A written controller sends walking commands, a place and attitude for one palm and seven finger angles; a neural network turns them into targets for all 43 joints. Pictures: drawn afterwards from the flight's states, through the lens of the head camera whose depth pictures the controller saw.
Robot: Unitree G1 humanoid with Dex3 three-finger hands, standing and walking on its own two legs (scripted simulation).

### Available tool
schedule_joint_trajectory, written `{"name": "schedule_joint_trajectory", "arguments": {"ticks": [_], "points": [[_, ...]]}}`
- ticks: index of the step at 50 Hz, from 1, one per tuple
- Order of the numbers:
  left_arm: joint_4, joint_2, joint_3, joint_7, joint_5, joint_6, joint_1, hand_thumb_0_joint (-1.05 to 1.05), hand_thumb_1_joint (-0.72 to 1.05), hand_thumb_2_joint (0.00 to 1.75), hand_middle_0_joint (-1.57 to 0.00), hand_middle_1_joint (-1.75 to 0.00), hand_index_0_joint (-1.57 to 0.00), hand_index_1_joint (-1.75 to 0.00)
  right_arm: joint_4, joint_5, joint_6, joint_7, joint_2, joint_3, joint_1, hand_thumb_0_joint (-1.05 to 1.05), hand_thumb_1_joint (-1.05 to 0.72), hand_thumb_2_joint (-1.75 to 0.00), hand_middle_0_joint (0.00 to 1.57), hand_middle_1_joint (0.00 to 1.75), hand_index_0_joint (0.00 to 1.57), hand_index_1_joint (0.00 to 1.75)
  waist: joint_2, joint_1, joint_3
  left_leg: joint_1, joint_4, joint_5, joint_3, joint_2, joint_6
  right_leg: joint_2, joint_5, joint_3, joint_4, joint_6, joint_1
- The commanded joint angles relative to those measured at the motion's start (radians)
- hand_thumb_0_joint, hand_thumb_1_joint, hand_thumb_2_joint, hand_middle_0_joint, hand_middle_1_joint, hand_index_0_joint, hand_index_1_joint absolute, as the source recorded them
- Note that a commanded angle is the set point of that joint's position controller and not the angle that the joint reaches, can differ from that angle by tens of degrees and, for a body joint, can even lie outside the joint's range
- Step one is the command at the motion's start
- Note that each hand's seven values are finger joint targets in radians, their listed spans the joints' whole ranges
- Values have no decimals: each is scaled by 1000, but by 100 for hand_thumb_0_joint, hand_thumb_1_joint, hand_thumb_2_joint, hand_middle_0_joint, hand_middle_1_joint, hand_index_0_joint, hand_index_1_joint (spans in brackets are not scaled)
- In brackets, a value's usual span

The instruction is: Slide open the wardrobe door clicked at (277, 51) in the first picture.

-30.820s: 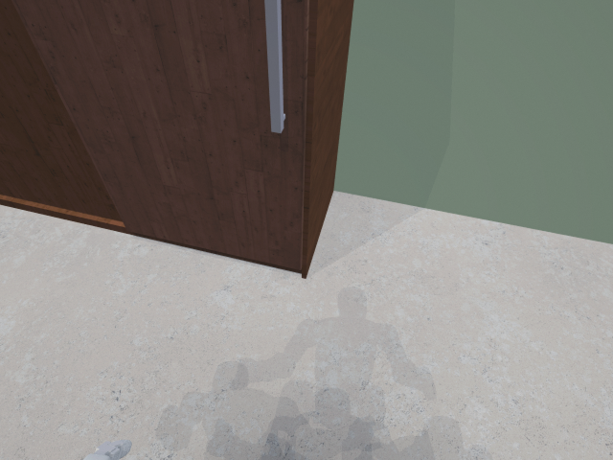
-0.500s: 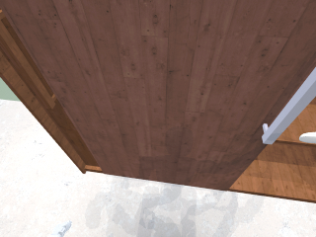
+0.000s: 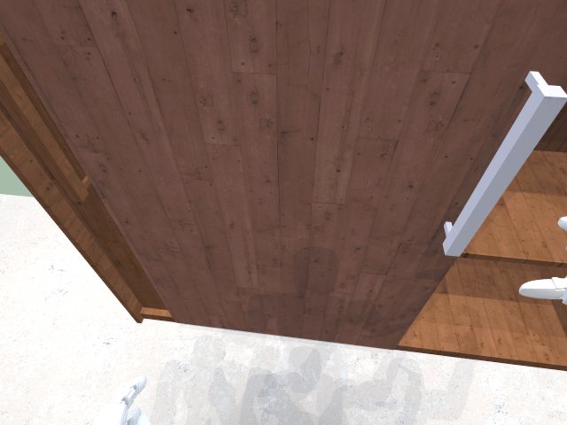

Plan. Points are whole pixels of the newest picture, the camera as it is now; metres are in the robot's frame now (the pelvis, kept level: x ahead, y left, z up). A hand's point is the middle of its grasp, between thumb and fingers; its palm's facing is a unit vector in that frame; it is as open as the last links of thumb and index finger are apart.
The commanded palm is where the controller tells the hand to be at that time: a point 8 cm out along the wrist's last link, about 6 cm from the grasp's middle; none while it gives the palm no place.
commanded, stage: slip the hand off the handle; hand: right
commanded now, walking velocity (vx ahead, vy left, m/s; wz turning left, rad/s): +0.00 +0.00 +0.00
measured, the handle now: (485, 179) +0.46 -0.28 +0.11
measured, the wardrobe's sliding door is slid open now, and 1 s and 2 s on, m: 0.60 0.60 0.60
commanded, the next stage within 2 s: draw the hand back to the body in 0.30 s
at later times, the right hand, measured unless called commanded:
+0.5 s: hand out of the picture +0.26 -0.32 +0.13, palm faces +0.38 +0.92 -0.10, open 14.6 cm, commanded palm +0.22 -0.36 +0.14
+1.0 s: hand out of the picture +0.22 -0.29 +0.14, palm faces +0.31 +0.93 -0.19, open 14.3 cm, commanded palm +0.17 -0.32 +0.16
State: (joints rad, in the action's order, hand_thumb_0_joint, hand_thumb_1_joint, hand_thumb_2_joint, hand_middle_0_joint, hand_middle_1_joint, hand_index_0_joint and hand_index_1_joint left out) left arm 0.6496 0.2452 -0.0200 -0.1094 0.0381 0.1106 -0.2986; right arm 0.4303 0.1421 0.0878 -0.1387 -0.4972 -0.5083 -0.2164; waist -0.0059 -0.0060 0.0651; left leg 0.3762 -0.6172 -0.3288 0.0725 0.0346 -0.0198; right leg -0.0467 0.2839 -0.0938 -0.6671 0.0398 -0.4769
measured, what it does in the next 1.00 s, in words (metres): stands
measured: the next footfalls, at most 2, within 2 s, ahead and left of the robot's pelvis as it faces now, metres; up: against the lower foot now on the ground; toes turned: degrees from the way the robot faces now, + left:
none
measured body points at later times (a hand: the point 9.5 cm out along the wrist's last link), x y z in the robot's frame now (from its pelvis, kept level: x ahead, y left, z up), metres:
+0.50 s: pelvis +0.00 +0.03 +0.00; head +0.00 +0.02 +0.45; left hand +0.18 +0.26 -0.08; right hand +0.24 -0.37 +0.14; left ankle -0.01 +0.14 -0.72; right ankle +0.04 -0.09 -0.72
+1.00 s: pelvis +0.00 +0.02 +0.01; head -0.02 +0.03 +0.46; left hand +0.19 +0.25 -0.05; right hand +0.20 -0.33 +0.16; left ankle -0.01 +0.14 -0.72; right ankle +0.04 -0.09 -0.72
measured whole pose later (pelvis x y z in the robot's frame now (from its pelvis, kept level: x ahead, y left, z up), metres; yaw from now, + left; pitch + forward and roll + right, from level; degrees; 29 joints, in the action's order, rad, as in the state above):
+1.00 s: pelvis +0.00 +0.02 +0.01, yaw -2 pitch -1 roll +1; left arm 0.64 0.26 -0.04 -0.12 0.05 0.30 -0.24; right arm 0.03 0.28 0.03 -0.26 -0.43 -0.47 0.15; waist -0.04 -0.06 0.04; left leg 0.23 -0.57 -0.33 0.11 0.01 0.01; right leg -0.06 0.26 -0.05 -0.61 0.01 -0.34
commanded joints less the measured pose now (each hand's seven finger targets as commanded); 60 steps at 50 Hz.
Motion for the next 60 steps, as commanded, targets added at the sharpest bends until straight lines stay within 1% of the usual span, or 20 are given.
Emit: {"name": "schedule_joint_trajectory", "arguments": {"ticks": [1, 7, 11, 15, 21, 22, 24, 29, 32, 36, 39, 44, 46, 47, 48, 49, 50, 52, 55, 60], "points": [[-129, 158, 47, -27, 1, 76, 86, 0, 90, 90, -20, -30, -20, -30, -311, 34, 33, 22, -290, -43, -273, 0, 55, -20, 25, 115, 25, 115, -135, -13, 209, 65, 78, 101, 5, -62, 38, 2, -108, 151, 146, -8, 286], [-129, 151, 32, -44, 11, 98, 122, 0, 90, 90, -20, -30, -20, -30, -316, 35, -44, 7, -255, -4, -255, 0, 55, -20, 25, 115, 25, 115, -113, -9, 140, 73, 98, 58, 3, -53, 38, 9, -3, 157, 173, -13, 262], [-132, 146, 26, -45, 8, 113, 135, 0, 90, 90, -20, -30, -20, -30, -369, 33, -33, 4, -236, 14, -234, 0, 55, -20, 25, 115, 25, 115, -112, -10, 168, 51, 102, 76, 1, -52, 40, 16, -42, 149, 159, -11, 288], [-131, 143, 27, -40, 4, 122, 139, 0, 90, 90, -20, -30, -20, -30, -392, 55, -11, -3, -281, -59, -117, 0, 55, -20, 25, 115, 25, 115, -97, -37, 205, -2, 108, 127, -2, -52, 41, 24, -137, 123, 132, -7, 287], [-122, 141, 26, -44, 11, 128, 144, 0, 90, 90, -20, -30, -20, -30, -368, 75, -24, -20, -321, -107, -119, 0, 55, -20, 25, 115, 25, 115, -102, -31, 162, -1, 117, 146, -10, -48, 33, 32, -149, 100, 115, -5, 251], [-114, 160, 20, -50, 24, 137, 133, 0, 90, 90, -20, -30, -20, -30, -331, 181, 2, -142, -265, -75, -116, 0, 55, -20, 25, 115, 25, 115, -79, 20, 189, -42, 132, 174, -19, -46, 34, 28, -153, 98, 114, -5, 284], [-119, 154, 16, -67, 31, 150, 151, 0, 90, 90, -20, -30, -20, -30, -353, 217, 31, -244, -344, -121, -148, 0, 55, -20, 25, 115, 25, 115, -99, -7, 209, -76, 126, 211, -33, -46, 37, 33, -168, 94, 92, 4, 282], [-143, 163, 10, -59, 38, 187, 149, 0, 90, 90, -20, -30, -20, -30, -276, 285, 37, -428, -379, -152, -54, 0, 55, -20, 25, 115, 25, 115, -108, -18, 148, -89, 127, 274, -67, -31, 25, 40, -194, 101, 79, 9, 253], [-169, 167, 21, -40, 41, 197, 139, 0, 90, 90, -20, -30, -20, -30, -231, 306, -9, -445, -395, -212, 58, 0, 55, -20, 25, 115, 25, 115, -47, -44, 120, -74, 129, 271, -76, -20, 11, 39, -186, 104, 81, 7, 203], [-212, 159, 27, -16, 47, 216, 151, 0, 90, 90, -20, -30, -20, -30, -338, 330, -34, -403, -328, -199, 144, 0, 55, -20, 25, 115, 25, 115, -60, -65, 138, -78, 128, 250, -69, -21, 8, 37, -188, 100, 91, 3, 225], [-222, 152, 25, -13, 45, 234, 160, 0, 90, 90, -20, -30, -20, -30, -467, 325, -25, -361, -275, -152, 145, 0, 55, -20, 25, 115, 25, 115, -58, -55, 137, -63, 135, 212, -72, -26, 8, 29, -170, 97, 91, 4, 250], [-198, 150, 20, -33, 44, 259, 167, 0, 90, 90, -20, -30, -20, -30, -572, 305, -16, -304, -262, -133, 111, 0, 44, -25, 25, 109, 25, 109, -53, -40, 85, -24, 167, 81, -58, -38, 13, 25, -77, 107, 124, 7, 265], [-188, 146, 16, -37, 45, 268, 171, 0, 90, 90, -20, -30, -20, -30, -597, 295, -21, -289, -266, -136, 116, 0, 37, -29, 24, 104, 24, 104, -102, -42, 79, -25, 172, 60, -53, -36, 19, 26, -59, 111, 141, 6, 278], [-154, 152, 26, -21, 1, 245, 160, 0, 90, 90, -20, -30, -20, -30, -663, 94, 20, -74, -353, -119, 58, 0, 33, -31, 24, 102, 24, 102, -87, -58, -16, 2, 251, 12, -72, -24, 29, 39, -16, 109, 158, 4, 233], [-160, 140, 24, -19, -1, 242, 183, 0, 90, 90, -20, -30, -20, -30, -622, 76, 17, 18, -212, -49, 169, 0, 30, -32, 24, 100, 24, 100, -76, -36, -43, 10, 259, -19, -58, -9, 29, 30, 22, 102, 177, -3, 239], [-158, 148, 26, -17, -1, 242, 191, 0, 90, 90, -20, -30, -20, -30, -660, 67, 14, 67, -175, -27, 191, 0, 26, -34, 24, 98, 24, 98, -44, -44, -40, -8, 260, -17, -55, -9, 31, 28, 35, 110, 186, -5, 241], [-149, 134, 27, -16, -2, 230, 189, 0, 90, 90, -20, -30, -20, -30, -664, 39, 13, 108, -146, -14, 270, 0, 22, -36, 24, 96, 24, 96, -73, -44, -32, -22, 246, -12, -50, -7, 34, 20, 38, 103, 191, -6, 260], [-149, 129, 27, -7, -10, 214, 195, 0, 90, 90, -20, -30, -20, -30, -779, 8, 34, 172, -142, -12, 327, 0, 15, -39, 24, 92, 24, 92, -128, -55, 35, -76, 219, 26, -40, -8, 41, 19, 25, 106, 218, -8, 294], [-145, 126, 33, 0, -21, 205, 195, 0, 90, 90, -20, -30, -20, -30, -892, -25, 52, 234, -129, 5, 353, 0, 4, -44, 23, 85, 23, 85, -126, -55, 102, -130, 207, 87, -37, -12, 44, 10, -36, 101, 230, -5, 335], [-134, 118, 35, 1, -23, 173, 204, 0, 90, 90, -20, -30, -20, -30, -890, -53, 46, 273, -87, 33, 402, 0, -14, -53, 23, 75, 23, 75, -56, -49, 36, -145, 216, 132, -28, -17, 42, 4, -97, 95, 256, -4, 345]]}}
